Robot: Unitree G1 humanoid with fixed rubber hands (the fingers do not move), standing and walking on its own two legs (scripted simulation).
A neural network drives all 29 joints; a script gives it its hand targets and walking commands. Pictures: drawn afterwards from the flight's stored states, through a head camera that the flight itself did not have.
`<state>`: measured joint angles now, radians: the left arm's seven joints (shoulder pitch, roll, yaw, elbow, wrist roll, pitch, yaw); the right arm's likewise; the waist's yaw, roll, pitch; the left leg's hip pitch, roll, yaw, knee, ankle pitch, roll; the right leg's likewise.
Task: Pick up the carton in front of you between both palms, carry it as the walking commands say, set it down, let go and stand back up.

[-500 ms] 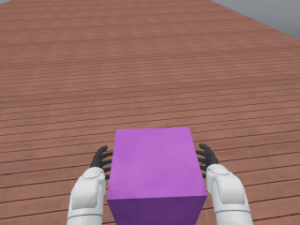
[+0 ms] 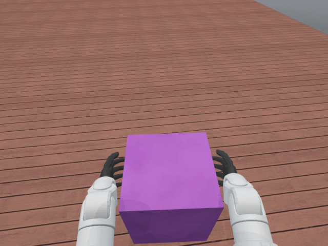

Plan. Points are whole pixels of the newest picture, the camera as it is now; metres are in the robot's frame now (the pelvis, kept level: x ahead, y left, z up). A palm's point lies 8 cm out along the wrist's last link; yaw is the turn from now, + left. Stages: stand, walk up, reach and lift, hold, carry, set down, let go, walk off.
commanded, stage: carry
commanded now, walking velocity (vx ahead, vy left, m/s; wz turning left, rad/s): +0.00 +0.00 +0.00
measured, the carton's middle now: (168, 190) +0.30 +0.00 -0.03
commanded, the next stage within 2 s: hold in 0.18 s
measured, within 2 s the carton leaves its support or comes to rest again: neither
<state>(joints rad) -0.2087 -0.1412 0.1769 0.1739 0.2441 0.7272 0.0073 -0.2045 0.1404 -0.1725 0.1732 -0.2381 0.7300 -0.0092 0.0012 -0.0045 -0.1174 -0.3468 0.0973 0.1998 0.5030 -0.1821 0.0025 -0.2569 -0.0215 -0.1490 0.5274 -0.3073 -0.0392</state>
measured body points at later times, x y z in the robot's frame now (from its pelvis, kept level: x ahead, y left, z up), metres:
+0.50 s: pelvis -0.01 +0.01 +0.01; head -0.04 +0.02 +0.46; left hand +0.30 +0.13 +0.04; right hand +0.26 -0.17 +0.04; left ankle +0.05 +0.14 -0.73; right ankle -0.02 -0.09 -0.73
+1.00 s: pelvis -0.02 +0.05 +0.00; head -0.05 +0.07 +0.45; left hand +0.32 +0.16 +0.04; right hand +0.29 -0.14 +0.04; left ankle +0.05 +0.14 -0.73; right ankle -0.01 -0.08 -0.73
